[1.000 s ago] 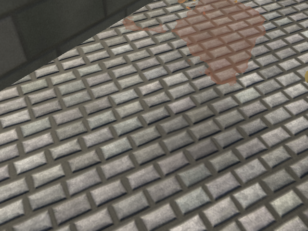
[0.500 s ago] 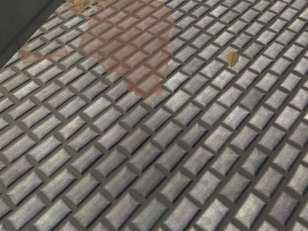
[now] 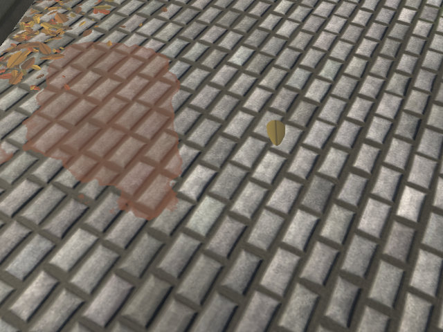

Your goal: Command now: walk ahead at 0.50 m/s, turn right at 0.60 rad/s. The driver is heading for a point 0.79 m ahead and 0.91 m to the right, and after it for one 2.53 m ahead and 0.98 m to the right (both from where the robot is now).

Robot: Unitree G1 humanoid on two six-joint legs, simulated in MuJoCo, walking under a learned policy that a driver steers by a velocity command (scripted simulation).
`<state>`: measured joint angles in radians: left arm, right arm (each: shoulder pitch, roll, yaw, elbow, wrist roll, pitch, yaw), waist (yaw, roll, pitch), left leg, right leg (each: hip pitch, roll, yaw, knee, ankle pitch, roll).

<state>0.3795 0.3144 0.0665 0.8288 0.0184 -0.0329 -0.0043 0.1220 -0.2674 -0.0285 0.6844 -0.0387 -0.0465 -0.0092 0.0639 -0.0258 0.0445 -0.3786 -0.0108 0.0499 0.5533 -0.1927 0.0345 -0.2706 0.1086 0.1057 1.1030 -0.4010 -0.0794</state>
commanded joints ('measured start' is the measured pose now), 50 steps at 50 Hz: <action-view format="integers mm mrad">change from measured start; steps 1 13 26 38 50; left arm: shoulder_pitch -12 -361 -119 73 5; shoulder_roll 70 -13 26 78 28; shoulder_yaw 13 -44 -17 8 14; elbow -69 -167 -17 102 54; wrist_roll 18 21 -4 -10 2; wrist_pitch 9 5 -38 -49 -14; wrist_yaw -22 -66 2 3 -9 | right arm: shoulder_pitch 129 284 286 -122 102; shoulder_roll -91 -129 -73 -50 -79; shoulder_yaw -31 -40 -27 -16 -36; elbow -1 141 147 14 59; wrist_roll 7 28 11 13 9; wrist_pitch -13 -47 6 17 -16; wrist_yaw -5 26 32 37 0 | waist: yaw -64 -106 -81 -10 -69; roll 120 127 -59 -31 95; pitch -33 15 -49 38 -31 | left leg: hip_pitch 265 249 -173 -231 292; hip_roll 289 231 119 82 340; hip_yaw -329 -8 -64 -28 -368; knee -333 -399 532 108 -358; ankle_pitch -19 304 -131 158 -183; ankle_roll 115 116 7 -66 107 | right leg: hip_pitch -296 -235 191 216 -313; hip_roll -124 -131 -321 -269 -144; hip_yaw -7 -144 118 105 -22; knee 73 -440 -901 -930 71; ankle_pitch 65 318 406 493 63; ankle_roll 19 38 -121 -152 -15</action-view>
